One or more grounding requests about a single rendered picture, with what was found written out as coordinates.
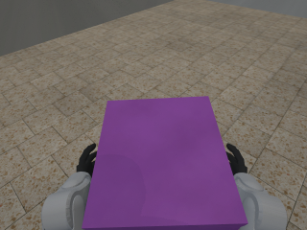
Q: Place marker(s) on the carton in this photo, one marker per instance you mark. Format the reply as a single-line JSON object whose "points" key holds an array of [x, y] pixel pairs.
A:
{"points": [[161, 165]]}

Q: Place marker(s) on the left robot hand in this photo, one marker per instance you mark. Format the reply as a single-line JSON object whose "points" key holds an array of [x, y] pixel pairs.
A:
{"points": [[85, 162]]}

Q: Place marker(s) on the left robot forearm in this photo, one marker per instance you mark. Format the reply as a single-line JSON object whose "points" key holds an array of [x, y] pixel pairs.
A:
{"points": [[64, 210]]}

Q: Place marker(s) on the right robot forearm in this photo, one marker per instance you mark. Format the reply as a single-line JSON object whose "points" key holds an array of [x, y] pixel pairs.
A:
{"points": [[263, 211]]}

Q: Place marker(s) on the right robot hand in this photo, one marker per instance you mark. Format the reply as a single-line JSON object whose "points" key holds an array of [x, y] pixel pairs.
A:
{"points": [[237, 162]]}

